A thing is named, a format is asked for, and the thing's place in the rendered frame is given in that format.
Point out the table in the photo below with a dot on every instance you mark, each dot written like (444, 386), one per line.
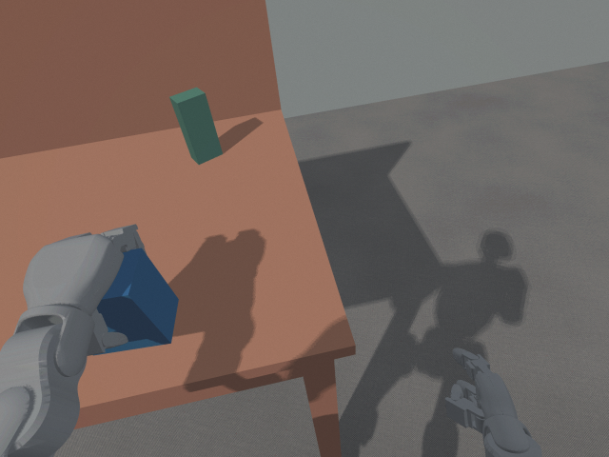
(89, 142)

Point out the sponge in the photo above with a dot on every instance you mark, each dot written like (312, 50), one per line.
(139, 304)

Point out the right robot forearm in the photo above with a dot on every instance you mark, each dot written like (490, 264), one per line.
(506, 436)

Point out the robot left hand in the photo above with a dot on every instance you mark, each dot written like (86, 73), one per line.
(77, 272)

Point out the left robot forearm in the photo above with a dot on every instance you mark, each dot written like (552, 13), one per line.
(40, 367)

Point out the robot right hand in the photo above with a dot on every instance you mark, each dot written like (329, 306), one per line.
(470, 405)

